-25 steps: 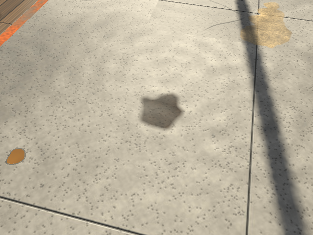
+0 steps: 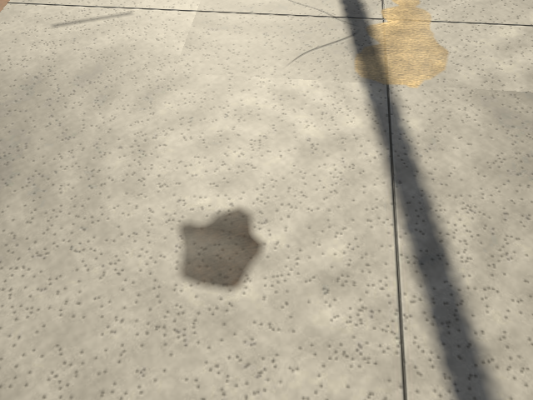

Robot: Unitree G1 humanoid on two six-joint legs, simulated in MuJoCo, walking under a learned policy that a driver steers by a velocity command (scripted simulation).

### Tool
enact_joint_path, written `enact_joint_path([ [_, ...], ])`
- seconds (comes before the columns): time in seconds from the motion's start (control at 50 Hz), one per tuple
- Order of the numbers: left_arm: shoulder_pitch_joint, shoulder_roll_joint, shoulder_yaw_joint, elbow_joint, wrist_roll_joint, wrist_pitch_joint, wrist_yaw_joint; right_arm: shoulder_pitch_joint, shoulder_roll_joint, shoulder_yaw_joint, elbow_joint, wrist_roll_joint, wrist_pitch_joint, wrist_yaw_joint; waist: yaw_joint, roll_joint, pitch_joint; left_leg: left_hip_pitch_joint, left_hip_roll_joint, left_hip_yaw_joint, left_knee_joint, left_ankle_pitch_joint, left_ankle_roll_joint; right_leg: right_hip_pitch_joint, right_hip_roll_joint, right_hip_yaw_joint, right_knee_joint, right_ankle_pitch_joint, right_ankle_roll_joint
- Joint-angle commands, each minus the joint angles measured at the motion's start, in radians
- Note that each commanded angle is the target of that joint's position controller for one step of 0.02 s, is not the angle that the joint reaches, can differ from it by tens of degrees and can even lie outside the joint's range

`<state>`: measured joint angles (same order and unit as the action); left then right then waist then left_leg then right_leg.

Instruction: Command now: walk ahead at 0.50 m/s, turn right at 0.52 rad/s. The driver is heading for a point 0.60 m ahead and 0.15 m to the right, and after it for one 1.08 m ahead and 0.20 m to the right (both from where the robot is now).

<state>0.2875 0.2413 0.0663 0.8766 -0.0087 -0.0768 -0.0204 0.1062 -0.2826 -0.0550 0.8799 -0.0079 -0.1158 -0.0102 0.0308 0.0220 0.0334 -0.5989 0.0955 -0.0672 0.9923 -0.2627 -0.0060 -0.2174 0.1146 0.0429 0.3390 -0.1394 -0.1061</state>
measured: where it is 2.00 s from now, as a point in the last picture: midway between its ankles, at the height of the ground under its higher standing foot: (396, 220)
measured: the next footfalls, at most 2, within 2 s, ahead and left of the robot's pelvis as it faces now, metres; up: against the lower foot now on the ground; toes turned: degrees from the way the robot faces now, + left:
left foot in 0.26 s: +0.35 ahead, +0.14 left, +0.00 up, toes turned -12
right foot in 0.78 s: +0.52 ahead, -0.20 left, +0.00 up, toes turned -31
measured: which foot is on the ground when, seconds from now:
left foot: up 0.00-0.24, down 0.26-0.78, up 0.80-1.00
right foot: down 0.00-0.28, up 0.30-0.76, down 0.78-1.00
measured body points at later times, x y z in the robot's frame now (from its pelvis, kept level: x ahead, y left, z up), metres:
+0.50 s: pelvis +0.28 +0.05 +0.00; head +0.31 +0.05 +0.45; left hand +0.49 +0.28 -0.11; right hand +0.27 -0.24 -0.12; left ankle +0.31 +0.15 -0.74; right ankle +0.28 -0.11 -0.66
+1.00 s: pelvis +0.51 -0.11 +0.00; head +0.54 -0.14 +0.45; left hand +0.75 +0.06 -0.10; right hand +0.49 -0.43 -0.11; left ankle +0.65 +0.02 -0.66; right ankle +0.49 -0.18 -0.74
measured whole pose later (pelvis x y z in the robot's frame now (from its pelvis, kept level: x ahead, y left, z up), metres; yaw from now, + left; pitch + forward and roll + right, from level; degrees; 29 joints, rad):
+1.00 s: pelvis +0.51 -0.11 +0.00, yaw -35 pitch +2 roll +0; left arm 0.30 0.28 0.07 0.67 0.00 -0.05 -0.02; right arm 0.14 -0.31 -0.06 0.77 0.00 -0.10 0.01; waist 0.02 0.03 0.05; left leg -0.61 0.11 -0.05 1.07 -0.28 -0.03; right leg -0.25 0.10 0.03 0.39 -0.17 -0.10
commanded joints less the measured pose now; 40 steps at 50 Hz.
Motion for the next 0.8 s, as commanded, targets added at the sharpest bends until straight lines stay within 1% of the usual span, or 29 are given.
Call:
enact_joint_path([
  [0.02, -0.011, 0.186, 0.044, -0.079, -0.006, -0.012, 0.027, -0.04, -0.068, -0.018, -0.069, -0.009, 0.005, -0.007, -0.021, -0.057, -0.025, -0.019, -0.012, 0.01, -0.2, 0.177, -0.039, -0.016, -0.245, 0.229, -0.156, 0.181, -0.162],
  [0.06, 0.013, 0.185, 0.045, -0.077, -0.009, -0.004, 0.034, -0.111, -0.049, -0.011, -0.092, -0.004, 0.001, -0.001, 0.006, -0.08, -0.016, 0.044, -0.049, 0.021, -0.356, 0.31, -0.04, -0.054, -0.204, 0.193, -0.144, 0.13, -0.124],
  [0.08, 0.029, 0.185, 0.046, -0.074, -0.009, -0.002, 0.034, -0.143, -0.043, -0.008, -0.106, 0.001, -0.002, 0.003, 0.02, -0.091, -0.014, 0.076, -0.065, 0.028, -0.408, 0.359, -0.039, -0.067, -0.199, 0.194, -0.141, 0.106, -0.109],
  [0.14, 0.072, 0.177, 0.046, -0.059, -0.017, 0.005, 0.034, -0.198, -0.064, -0.009, -0.14, 0.014, -0.008, 0.011, 0.04, -0.107, -0.016, 0.106, -0.083, 0.006, -0.485, 0.377, -0.032, -0.01, -0.222, 0.251, -0.097, 0.06, -0.093],
  [0.16, 0.078, 0.173, 0.046, -0.058, -0.019, 0.008, 0.037, -0.202, -0.078, -0.012, -0.147, 0.015, -0.011, 0.014, 0.037, -0.108, -0.02, 0.107, -0.084, -0.008, -0.512, 0.354, -0.027, 0.032, -0.235, 0.28, -0.066, 0.051, -0.088],
  [0.2, 0.074, 0.178, 0.049, -0.064, -0.015, 0.017, 0.044, -0.187, -0.107, -0.02, -0.152, 0.018, -0.023, 0.022, 0.018, -0.124, -0.028, 0.131, -0.083, -0.021, -0.539, 0.27, -0.011, 0.096, -0.262, 0.337, 0.0, 0.071, -0.081],
  [0.22, 0.066, 0.18, 0.051, -0.071, -0.012, 0.021, 0.046, -0.152, -0.119, -0.025, -0.146, 0.02, -0.029, 0.023, -0.003, -0.141, -0.038, 0.176, -0.086, -0.013, -0.551, 0.225, 0.003, 0.109, -0.265, 0.356, 0.037, 0.102, -0.075],
  [0.24, 0.053, 0.164, 0.045, -0.083, -0.009, 0.024, 0.046, -0.069, -0.139, -0.036, -0.124, 0.016, -0.034, 0.021, -0.047, -0.143, -0.076, 0.293, -0.089, 0.004, -0.587, 0.215, 0.028, 0.1, -0.232, 0.35, 0.108, 0.156, -0.056],
  [0.26, 0.036, 0.122, 0.029, -0.104, -0.002, 0.022, 0.041, 0.065, -0.177, -0.051, -0.103, -0.001, -0.04, 0.016, -0.111, -0.113, -0.188, 0.518, -0.007, -0.055, -0.555, 0.206, 0.078, 0.026, -0.177, 0.303, 0.294, 0.155, -0.026],
  [0.28, 0.112, 0.066, 0.012, -0.127, -0.007, 0.014, 0.038, 0.213, -0.258, -0.073, -0.09, -0.017, -0.035, 0.007, -0.122, 0.071, -0.346, 0.888, 0.209, -0.345, -0.552, 0.118, 0.19, -0.25, -0.053, 0.173, 0.62, -0.071, 0.046],
  [0.3, 0.189, 0.07, 0.002, -0.145, -0.025, 0.007, 0.037, 0.256, -0.249, -0.075, -0.061, 0.003, -0.017, 0.014, -0.091, 0.334, -0.412, 1.016, 0.347, -0.7, -0.654, -0.093, 0.279, -0.494, -0.035, 0.117, 0.848, -0.471, 0.07],
  [0.32, 0.147, 0.171, 0.024, -0.132, -0.035, 0.009, 0.038, 0.202, -0.154, -0.05, -0.089, 0.015, -0.011, 0.016, -0.106, 0.19, -0.279, 0.909, 0.315, -0.634, -0.685, -0.23, 0.241, -0.576, -0.106, 0.145, 0.945, -0.417, 0.073],
  [0.34, 0.06, 0.194, 0.031, -0.147, -0.029, 0.016, 0.039, 0.151, -0.113, -0.038, -0.103, 0.012, -0.003, 0.014, -0.111, 0.096, -0.166, 0.771, 0.271, -0.475, -0.699, -0.186, 0.197, -0.582, -0.143, 0.107, 0.956, -0.332, 0.077],
  [0.36, 0.018, 0.181, 0.033, -0.16, -0.018, 0.019, 0.039, 0.101, -0.097, -0.031, -0.104, 0.004, 0.003, 0.014, -0.089, 0.05, -0.087, 0.637, 0.228, -0.363, -0.732, -0.079, 0.183, -0.551, -0.176, 0.087, 0.917, -0.265, 0.082],
  [0.38, 0.005, 0.167, 0.037, -0.168, -0.012, 0.024, 0.037, 0.073, -0.077, -0.024, -0.1, -0.003, 0.003, 0.014, -0.066, 0.065, -0.051, 0.556, 0.196, -0.284, -0.759, -0.001, 0.174, -0.519, -0.208, 0.088, 0.872, -0.221, 0.081],
  [0.4, 0.015, 0.145, 0.035, -0.173, -0.017, 0.03, 0.031, 0.062, -0.076, -0.023, -0.095, -0.008, 0.002, 0.014, -0.049, 0.087, -0.035, 0.498, 0.174, -0.219, -0.788, 0.043, 0.17, -0.479, -0.229, 0.079, 0.849, -0.196, 0.081],
  [0.42, 0.017, 0.122, 0.031, -0.179, -0.021, 0.037, 0.028, 0.062, -0.078, -0.026, -0.088, -0.005, -0.001, 0.015, -0.044, 0.092, -0.03, 0.473, 0.164, -0.169, -0.813, 0.079, 0.176, -0.466, -0.239, 0.066, 0.833, -0.181, 0.084],
  [0.44, 0.008, 0.109, 0.029, -0.191, -0.021, 0.042, 0.027, 0.067, -0.088, -0.03, -0.082, -0.002, -0.006, 0.016, -0.043, 0.084, -0.027, 0.466, 0.165, -0.128, -0.831, 0.122, 0.188, -0.474, -0.246, 0.059, 0.815, -0.159, 0.089],
  [0.5, -0.039, 0.1, 0.025, -0.226, -0.015, 0.046, 0.025, 0.082, -0.122, -0.043, -0.065, 0.0, -0.011, 0.012, -0.043, 0.048, -0.023, 0.491, 0.174, -0.027, -0.855, 0.253, 0.205, -0.522, -0.256, 0.061, 0.712, -0.048, 0.105],
  [0.54, -0.074, 0.093, 0.021, -0.24, -0.017, 0.041, 0.015, 0.085, -0.133, -0.046, -0.061, 0.001, -0.005, 0.01, -0.052, 0.041, -0.019, 0.509, 0.155, 0.055, -0.856, 0.315, 0.191, -0.512, -0.251, 0.042, 0.602, 0.059, 0.105],
  [0.6, -0.178, 0.074, 0.01, -0.274, -0.015, 0.033, -0.006, 0.118, -0.153, -0.049, -0.053, 0.007, 0.007, 0.005, -0.094, 0.032, 0.008, 0.531, 0.14, 0.149, -0.851, 0.341, 0.169, -0.472, -0.231, -0.017, 0.435, 0.174, 0.095],
  [0.64, -0.24, 0.069, 0.005, -0.302, -0.016, 0.033, -0.019, 0.156, -0.17, -0.053, -0.042, 0.014, 0.018, 0.004, -0.116, 0.027, 0.028, 0.58, 0.158, 0.176, -0.84, 0.351, 0.161, -0.471, -0.219, -0.048, 0.367, 0.171, 0.084],
  [0.68, -0.278, 0.075, 0.005, -0.33, -0.018, 0.035, -0.03, 0.181, -0.187, -0.058, -0.033, 0.024, 0.032, 0.004, -0.119, 0.032, 0.044, 0.644, 0.182, 0.196, -0.811, 0.404, 0.148, -0.477, -0.206, -0.07, 0.321, 0.115, 0.065],
  [0.7, -0.283, 0.084, 0.009, -0.341, -0.017, 0.036, -0.035, 0.184, -0.197, -0.061, -0.031, 0.029, 0.039, 0.003, -0.11, 0.039, 0.043, 0.672, 0.192, 0.21, -0.78, 0.482, 0.139, -0.462, -0.192, -0.086, 0.304, 0.07, 0.05],
  [0.72, -0.269, 0.099, 0.016, -0.347, -0.015, 0.038, -0.038, 0.178, -0.212, -0.065, -0.034, 0.032, 0.046, 0.001, -0.09, 0.053, 0.026, 0.691, 0.194, 0.23, -0.726, 0.636, 0.129, -0.416, -0.165, -0.11, 0.292, 0.017, 0.03],
  [0.74, -0.232, 0.121, 0.028, -0.345, -0.012, 0.042, -0.038, 0.175, -0.229, -0.07, -0.037, 0.036, 0.053, -0.003, -0.06, 0.076, -0.009, 0.704, 0.194, 0.248, -0.643, 0.816, 0.119, -0.343, -0.128, -0.14, 0.29, -0.038, 0.009],
  [0.76, -0.136, 0.155, 0.047, -0.325, -0.013, 0.045, -0.036, 0.169, -0.24, -0.074, -0.041, 0.038, 0.061, -0.008, 0.0, 0.083, -0.067, 0.694, 0.182, 0.269, -0.498, 0.949, 0.107, -0.214, -0.085, -0.162, 0.269, -0.062, -0.019],
  [0.78, 0.034, 0.208, 0.079, -0.279, -0.015, 0.049, -0.025, 0.16, -0.225, -0.066, -0.046, 0.038, 0.065, -0.012, 0.092, 0.057, -0.153, 0.594, 0.147, 0.296, -0.282, 0.921, 0.074, 0.038, -0.047, -0.159, 0.201, 0.011, -0.058],
  [0.8, 0.174, 0.296, 0.109, -0.249, -0.017, 0.06, -0.001, 0.187, -0.159, -0.041, -0.068, 0.003, 0.057, -0.011, 0.129, -0.093, -0.25, 0.31, 0.099, 0.296, 0.041, 0.484, 0.029, 0.357, -0.21, 0.096, 0.203, 0.038, -0.124],
])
